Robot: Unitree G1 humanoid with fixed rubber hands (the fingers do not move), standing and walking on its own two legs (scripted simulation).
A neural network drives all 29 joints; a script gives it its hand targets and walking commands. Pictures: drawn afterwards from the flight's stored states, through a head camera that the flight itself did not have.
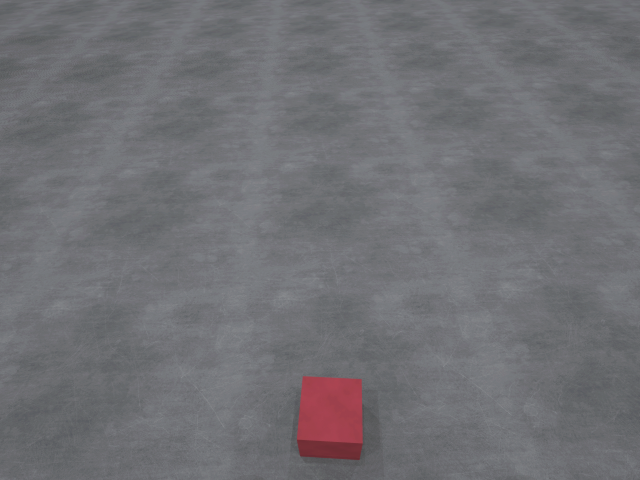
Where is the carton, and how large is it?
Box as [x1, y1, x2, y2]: [297, 376, 362, 459]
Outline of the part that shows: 303,376 297,432 297,442 300,455 359,459 362,444 361,379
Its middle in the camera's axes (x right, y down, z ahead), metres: +0.03 +0.51 +1.13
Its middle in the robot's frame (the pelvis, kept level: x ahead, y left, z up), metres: +0.46 +0.01 -0.70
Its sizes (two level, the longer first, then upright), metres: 0.176 0.175 0.156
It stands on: the floor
